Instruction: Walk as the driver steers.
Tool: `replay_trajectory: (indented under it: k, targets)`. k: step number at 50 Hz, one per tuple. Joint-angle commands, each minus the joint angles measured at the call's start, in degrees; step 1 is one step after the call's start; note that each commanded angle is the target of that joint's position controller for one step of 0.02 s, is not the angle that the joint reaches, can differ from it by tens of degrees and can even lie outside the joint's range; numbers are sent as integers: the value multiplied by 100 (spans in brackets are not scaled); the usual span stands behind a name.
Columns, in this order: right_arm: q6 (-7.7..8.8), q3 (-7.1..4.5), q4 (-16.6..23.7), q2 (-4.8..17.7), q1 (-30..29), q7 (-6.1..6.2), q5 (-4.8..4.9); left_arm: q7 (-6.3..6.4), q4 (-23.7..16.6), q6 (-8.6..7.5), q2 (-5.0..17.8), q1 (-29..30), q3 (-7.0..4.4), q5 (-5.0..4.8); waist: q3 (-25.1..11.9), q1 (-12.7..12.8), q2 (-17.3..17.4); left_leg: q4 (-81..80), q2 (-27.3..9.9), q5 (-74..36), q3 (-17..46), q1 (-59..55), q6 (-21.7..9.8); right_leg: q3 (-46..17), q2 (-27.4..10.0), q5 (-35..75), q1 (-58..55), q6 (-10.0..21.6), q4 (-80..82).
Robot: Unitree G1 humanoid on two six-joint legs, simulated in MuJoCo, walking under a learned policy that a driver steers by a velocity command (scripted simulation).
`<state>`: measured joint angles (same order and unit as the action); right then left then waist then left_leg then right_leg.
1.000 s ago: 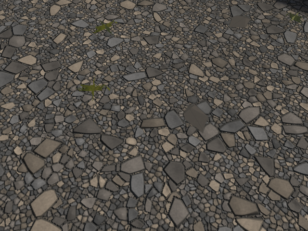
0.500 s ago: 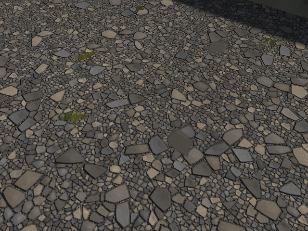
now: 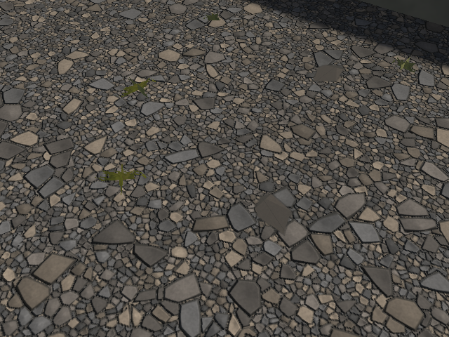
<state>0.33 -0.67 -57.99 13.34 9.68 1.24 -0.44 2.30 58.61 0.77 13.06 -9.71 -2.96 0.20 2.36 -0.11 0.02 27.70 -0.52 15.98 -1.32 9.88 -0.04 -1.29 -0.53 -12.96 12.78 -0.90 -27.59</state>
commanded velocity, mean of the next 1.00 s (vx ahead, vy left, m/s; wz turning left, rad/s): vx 0.00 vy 0.00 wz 0.00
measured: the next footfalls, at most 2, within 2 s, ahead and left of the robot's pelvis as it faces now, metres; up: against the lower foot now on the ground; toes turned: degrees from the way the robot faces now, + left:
left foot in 1.68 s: +0.28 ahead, +0.08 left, +0.00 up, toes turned +3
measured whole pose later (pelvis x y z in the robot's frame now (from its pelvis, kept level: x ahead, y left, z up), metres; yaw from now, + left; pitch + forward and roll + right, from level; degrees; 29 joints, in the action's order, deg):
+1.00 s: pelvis +0.01 +0.00 +0.00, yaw +0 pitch -1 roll +0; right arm 0.5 0.0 -61.8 10.9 16.8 2.0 -0.1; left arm 2.8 65.8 0.6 11.1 -12.4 -1.0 -0.1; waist 1.9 0.0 0.0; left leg 27.3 0.0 16.2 -1.1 10.3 -0.5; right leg -1.2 -1.1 -13.4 13.1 -1.4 -27.4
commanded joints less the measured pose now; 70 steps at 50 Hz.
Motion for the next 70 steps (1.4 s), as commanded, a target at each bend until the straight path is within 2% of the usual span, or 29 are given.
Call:
replay_trajectory:
  k: [1, 23, 53, 54, 55, 56, 57, 58, 59, 60, 61, 62, 63, 64, 65, 66, 67, 68, 69, 70]
  targets:
    - [44, -105, 136, 620, 61, 24, 4, 30, -82, -49, 630, 22, -91, -4, -164, -10, 22, -619, -207, -561, 212, 356, -109, -146, -146, 841, -332, 151, 350]
    - [43, -44, -184, 501, 584, 75, 17, 45, 486, -35, 508, -120, 34, -17, -48, 9, -3, -657, -131, -525, 172, 383, -115, -46, -109, 693, -235, 128, 413]
    - [47, -26, -292, 273, 1123, 94, 38, 71, 618, -45, 336, -557, 126, -32, 64, 16, 9, -625, -94, -594, 170, 420, -134, 9, -89, 651, -124, 108, 384]
    - [39, -19, -353, 225, 1238, 101, 39, 73, 674, -41, 265, -670, 142, -32, -75, 16, 36, -673, -49, 4, 135, 364, -153, 100, -11, 127, -179, 115, 362]
    - [20, -57, -362, 315, 1268, 121, 75, 81, 686, -35, 277, -705, 128, -64, 7, 4, 117, -706, -18, 980, 170, 444, -242, 261, 144, -728, -42, 151, 177]
    - [8, -114, -320, 476, 1246, 142, 114, 87, 655, -47, 321, -698, 104, -91, 192, -11, 259, -792, -116, 2015, 364, 604, -394, 383, 258, -1620, 267, 209, -54]
    - [21, -151, -273, 570, 1282, 152, 142, 81, 574, -90, 329, -593, 96, -86, 447, -62, 379, -1000, -363, 2775, 721, 744, -571, 400, 272, -2045, 671, 272, -285]
    - [66, -202, -269, 697, 1442, 144, 172, 51, 469, -172, 231, -438, 113, -80, 610, -152, 622, -1285, -767, 3222, 1299, 679, -799, 452, 265, -1913, 1066, 301, -680]
    - [120, -278, -286, 880, 1597, 130, 198, -1, 385, -275, 84, -352, 142, -87, 641, -202, 987, -1649, -1313, 3476, 2044, 527, -1088, 566, 237, -1426, 1321, 303, -1296]
    - [168, -327, -269, 956, 1609, 124, 205, -58, 316, -368, 74, -264, 142, -103, 753, -215, 1082, -1890, -1748, 3397, 2613, 637, -1340, 392, 16, -1175, 1444, 379, -1790]
    - [213, -323, -197, 891, 1483, 113, 166, -110, 262, -440, 107, -231, 122, -143, 814, -141, 1001, -1959, -1888, 3153, 2755, 653, -1412, 273, -128, -1346, 1585, 472, -2040]
    - [253, -322, -109, 861, 1291, 89, 172, -149, 223, -499, 83, -285, 124, -186, 846, -25, 972, -1892, -1872, 2860, 2627, 649, -1349, 208, -227, -1568, 1568, 570, -1822]
    - [269, -319, -11, 822, 1042, 66, 231, -174, 244, -554, 91, -448, 113, -214, 811, 141, 871, -1734, -1679, 2491, 2235, 762, -1160, 249, -237, -1499, 1143, 654, -1143]
    - [257, -318, 84, 808, 752, 46, 290, -182, 419, -594, 88, -869, 78, -214, 696, 385, 727, -1441, -1296, 2093, 1625, 1145, -930, 501, -53, -953, 180, 682, -223]
    - [247, -319, 132, 786, 714, 27, 295, -178, 654, -591, 159, -1313, 11, -167, 530, 491, 508, -942, -897, 1622, 1151, 1470, -779, 648, 215, -364, -678, 558, 95]
    - [283, -274, 215, 642, 588, 8, 261, -176, 821, -582, 342, -1933, -74, -129, 279, 691, -6, 157, -527, 894, 639, 1923, -576, -39, -174, -429, -1437, 603, 377]
    - [356, -175, 370, 256, 540, 6, 182, -150, 857, -579, 965, -2617, -224, -138, -40, 816, -1507, 2246, 153, 700, -253, 2808, -177, -2085, -1425, -659, -2137, 1101, 1276]
    - [437, -163, 457, 176, 542, 30, 212, -203, 801, -656, 1114, -2689, -192, -18, -89, 725, -1702, 3577, 338, 1641, 229, 3370, -142, -3663, -2247, -126, -1999, 1734, 1705]
    - [474, -200, 417, 310, 629, 13, 284, -192, 637, -731, 751, -2139, -73, 2, 262, 382, -879, 4335, 25, 1491, 577, 3604, -207, -3247, -2289, 847, -1744, 1757, 1485]
    - [485, -212, 344, 353, 695, -29, 264, -198, 468, -758, 535, -1705, -9, -15, 269, 200, -584, 4494, -149, 1073, 602, 3516, -264, -2365, -1999, 1823, -1528, 1543, 1297]
Keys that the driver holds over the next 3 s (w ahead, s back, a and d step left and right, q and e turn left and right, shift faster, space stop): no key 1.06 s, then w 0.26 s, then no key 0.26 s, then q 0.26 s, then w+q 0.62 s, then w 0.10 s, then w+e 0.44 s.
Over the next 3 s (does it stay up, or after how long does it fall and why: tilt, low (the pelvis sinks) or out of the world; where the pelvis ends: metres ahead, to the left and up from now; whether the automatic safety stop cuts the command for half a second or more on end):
stays up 0.57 0.21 -0.01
